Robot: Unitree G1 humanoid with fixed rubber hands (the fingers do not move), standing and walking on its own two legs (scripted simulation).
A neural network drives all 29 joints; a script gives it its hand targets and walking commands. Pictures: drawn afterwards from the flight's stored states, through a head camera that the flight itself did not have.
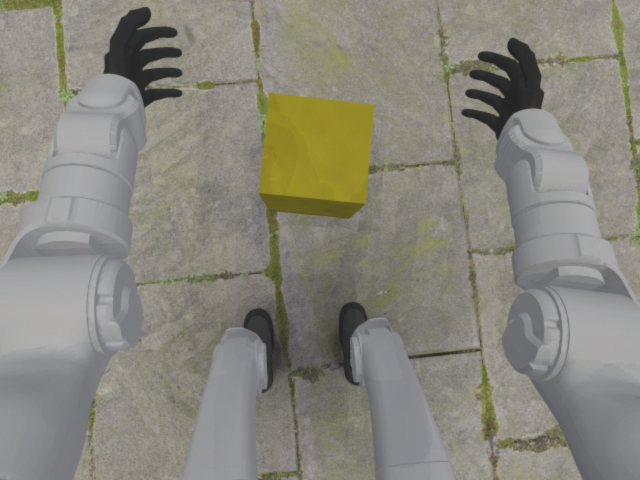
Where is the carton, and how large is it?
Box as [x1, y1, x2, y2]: [259, 93, 373, 218]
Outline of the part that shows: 269,93 259,183 259,194 268,209 349,218 365,203 373,105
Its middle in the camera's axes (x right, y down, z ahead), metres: -0.01 -0.18 +0.88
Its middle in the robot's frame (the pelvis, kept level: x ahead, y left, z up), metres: +0.57 -0.04 -0.54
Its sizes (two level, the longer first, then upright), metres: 0.210 0.200 0.250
